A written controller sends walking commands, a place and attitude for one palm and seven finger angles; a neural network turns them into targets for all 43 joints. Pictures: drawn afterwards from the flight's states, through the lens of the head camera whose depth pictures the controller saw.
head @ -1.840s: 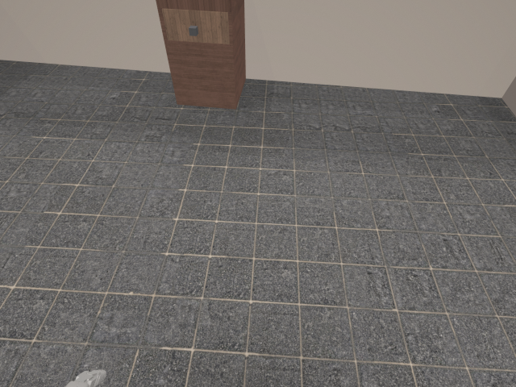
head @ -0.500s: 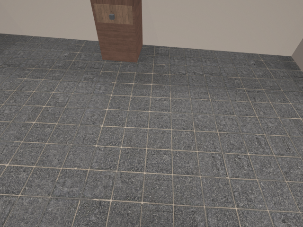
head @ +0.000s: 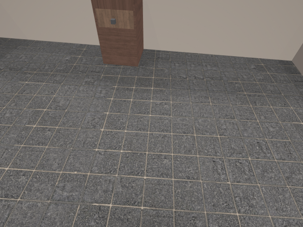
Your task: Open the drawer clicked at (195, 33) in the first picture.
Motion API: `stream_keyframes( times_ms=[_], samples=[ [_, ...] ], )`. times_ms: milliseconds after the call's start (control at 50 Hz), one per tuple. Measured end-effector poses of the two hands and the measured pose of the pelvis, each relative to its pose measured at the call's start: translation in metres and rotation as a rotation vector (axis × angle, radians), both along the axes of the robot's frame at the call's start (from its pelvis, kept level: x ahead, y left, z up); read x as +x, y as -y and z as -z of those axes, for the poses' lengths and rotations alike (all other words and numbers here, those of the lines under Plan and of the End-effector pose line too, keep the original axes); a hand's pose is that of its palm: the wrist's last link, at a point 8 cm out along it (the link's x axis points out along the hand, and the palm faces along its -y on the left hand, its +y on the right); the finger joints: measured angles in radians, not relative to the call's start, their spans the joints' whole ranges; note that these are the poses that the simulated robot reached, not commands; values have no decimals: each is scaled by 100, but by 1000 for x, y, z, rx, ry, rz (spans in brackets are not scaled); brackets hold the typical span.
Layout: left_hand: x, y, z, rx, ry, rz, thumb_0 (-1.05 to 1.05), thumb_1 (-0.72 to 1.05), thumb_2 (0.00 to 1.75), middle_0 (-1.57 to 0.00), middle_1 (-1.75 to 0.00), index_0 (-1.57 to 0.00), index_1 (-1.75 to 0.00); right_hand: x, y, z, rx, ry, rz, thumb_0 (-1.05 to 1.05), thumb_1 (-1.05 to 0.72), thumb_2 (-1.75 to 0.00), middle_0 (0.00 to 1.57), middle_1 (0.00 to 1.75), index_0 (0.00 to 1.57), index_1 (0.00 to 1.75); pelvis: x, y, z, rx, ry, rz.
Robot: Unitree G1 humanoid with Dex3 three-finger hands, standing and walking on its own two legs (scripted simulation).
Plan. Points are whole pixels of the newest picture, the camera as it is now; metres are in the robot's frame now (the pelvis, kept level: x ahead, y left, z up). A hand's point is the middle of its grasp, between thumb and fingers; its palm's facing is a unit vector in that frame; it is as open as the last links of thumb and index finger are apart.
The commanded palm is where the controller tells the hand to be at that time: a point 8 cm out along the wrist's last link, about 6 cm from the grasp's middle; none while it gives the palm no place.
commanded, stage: walk to a spot facing it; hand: left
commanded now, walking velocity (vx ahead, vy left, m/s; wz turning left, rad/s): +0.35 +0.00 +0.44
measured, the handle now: (113, 20) +2.00 +0.49 -0.23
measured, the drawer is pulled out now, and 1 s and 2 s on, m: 0.00 0.00 0.00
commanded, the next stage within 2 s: none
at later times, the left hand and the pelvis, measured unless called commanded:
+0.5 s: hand out of the picture +0.12 +0.26 -0.18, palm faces +0.17 -0.97 -0.15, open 7.3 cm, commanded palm none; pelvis +0.13 +0.08 +0.00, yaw +10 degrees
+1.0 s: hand (91, 162) +0.38 +0.26 -0.17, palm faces +0.30 -0.92 -0.23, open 7.2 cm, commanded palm none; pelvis +0.39 +0.06 -0.01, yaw +16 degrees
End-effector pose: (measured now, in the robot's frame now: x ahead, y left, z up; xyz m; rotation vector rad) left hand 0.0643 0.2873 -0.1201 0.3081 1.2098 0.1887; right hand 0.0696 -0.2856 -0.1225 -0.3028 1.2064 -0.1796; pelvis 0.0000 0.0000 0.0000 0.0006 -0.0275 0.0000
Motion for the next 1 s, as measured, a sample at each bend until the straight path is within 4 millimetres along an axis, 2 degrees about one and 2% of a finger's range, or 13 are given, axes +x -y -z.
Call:
stream_keyframes(
  times_ms=[60, 140, 260, 320, 380, 480, 620, 740, 800, 840, 880, 940, 1000],
  samples=[
    [-9, 7, 9, -35, -14, -29, 0, 91, 90, -20, -30, -20, -30, -7, -11, 7, 19, -45, -5, 0, -91, -90, 20, 30, 20, 30, 8, -2, 3, -7, -9, -19],
    [-31, 12, 22, -95, -46, -101, 0, 91, 90, -20, -30, -21, -30, -12, -35, 10, 43, -123, -18, 0, -91, -90, 20, 30, 20, 30, 24, -13, 4, -17, -17, -61],
    [-67, 2, 51, -169, -188, -203, 0, 91, 90, -20, -30, -21, -30, 4, -79, 18, 55, -151, -34, 0, -91, -90, 20, 30, 20, 30, 55, -45, 18, -23, -9, -122],
    [-65, -5, 51, -182, -258, -211, 0, 91, 90, -20, -30, -20, -30, 6, -101, 19, 67, -154, -1, 0, -91, -90, 20, 30, 20, 30, 72, -59, 17, -12, -12, -111],
    [-39, -12, 42, -191, -243, -212, 1, 91, 90, -20, -30, -20, -30, 3, -123, 14, 90, -201, 21, 0, -91, -90, 20, 30, 20, 30, 91, -68, 8, -13, -21, -130],
    [30, -21, 31, -192, -127, -224, 1, 91, 90, -20, -30, -20, -30, 6, -151, 7, 131, -298, 28, 0, -91, -90, 20, 30, 20, 30, 126, -78, -1, -17, -30, -168],
    [143, -24, 28, -190, -9, -203, 0, 91, 90, -20, -30, -20, -30, 41, -167, 13, 165, -365, 59, 0, -91, -90, 21, 30, 20, 30, 187, -80, 3, -1, -35, -188],
    [261, -16, 32, -171, 92, -147, 0, 91, 90, -20, -30, -20, -30, 96, -156, 32, 173, -415, 74, 0, -91, -90, 21, 30, 20, 30, 258, -71, 21, 7, -38, -203],
    [306, -12, 34, -146, 169, -154, 0, 91, 90, -20, -30, -20, -30, 139, -141, 45, 170, -442, 47, 0, -91, -90, 21, 30, 20, 30, 295, -64, 32, -1, -26, -223],
    [317, -12, 30, -140, 188, -189, 0, 91, 90, -20, -30, -20, -30, 180, -131, 47, 158, -412, 12, 0, -91, -90, 21, 30, 20, 30, 315, -61, 29, -3, -12, -241],
    [316, -11, 26, -134, 166, -232, 0, 91, 90, -20, -30, -20, -30, 231, -122, 44, 143, -347, -28, 0, -91, -90, 20, 30, 20, 30, 334, -60, 22, -1, -5, -250],
    [305, -11, 21, -116, 95, -302, -1, 93, 90, -20, -30, -21, -30, 312, -118, 37, 125, -223, -88, 0, -91, -90, 20, 30, 20, 30, 362, -60, 12, -5, -7, -264],
    [290, -13, 19, -106, 4, -342, -1, 95, 90, -20, -30, -20, -30, 387, -122, 29, 119, -112, -140, 0, -92, -90, 20, 30, 19, 30, 388, -64, 7, -9, -12, -274]
  ],
)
